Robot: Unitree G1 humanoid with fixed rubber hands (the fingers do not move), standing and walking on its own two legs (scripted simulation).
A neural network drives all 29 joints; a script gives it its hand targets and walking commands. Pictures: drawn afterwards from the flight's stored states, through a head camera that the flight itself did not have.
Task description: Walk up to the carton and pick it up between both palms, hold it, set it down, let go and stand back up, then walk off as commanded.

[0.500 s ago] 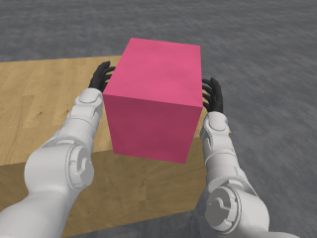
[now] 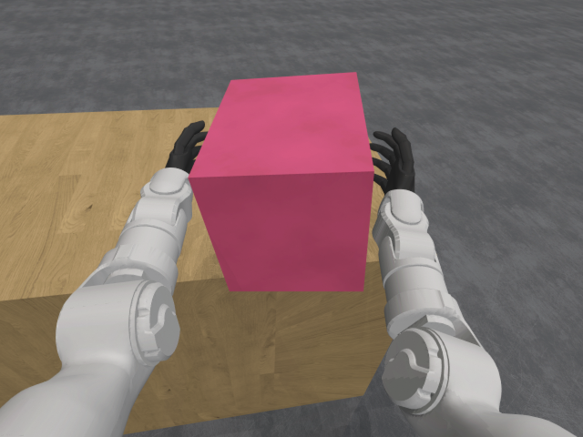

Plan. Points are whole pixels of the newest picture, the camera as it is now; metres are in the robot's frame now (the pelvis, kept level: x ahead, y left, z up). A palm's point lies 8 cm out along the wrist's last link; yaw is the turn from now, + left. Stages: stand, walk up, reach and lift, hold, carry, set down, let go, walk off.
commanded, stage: reach and lift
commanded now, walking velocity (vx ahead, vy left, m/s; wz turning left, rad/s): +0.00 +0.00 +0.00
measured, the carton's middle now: (293, 180) +0.48 -0.03 +0.12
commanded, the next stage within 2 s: none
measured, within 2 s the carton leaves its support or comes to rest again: neither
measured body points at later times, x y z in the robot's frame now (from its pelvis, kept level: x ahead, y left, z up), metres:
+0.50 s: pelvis -0.02 +0.00 +0.00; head -0.07 +0.03 +0.45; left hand +0.42 +0.14 +0.21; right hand +0.38 -0.16 +0.21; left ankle +0.01 +0.09 -0.75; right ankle +0.01 -0.12 -0.75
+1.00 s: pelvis -0.02 +0.00 +0.00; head -0.06 +0.02 +0.45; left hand +0.42 +0.13 +0.23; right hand +0.40 -0.17 +0.22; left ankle +0.01 +0.09 -0.75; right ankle +0.01 -0.12 -0.75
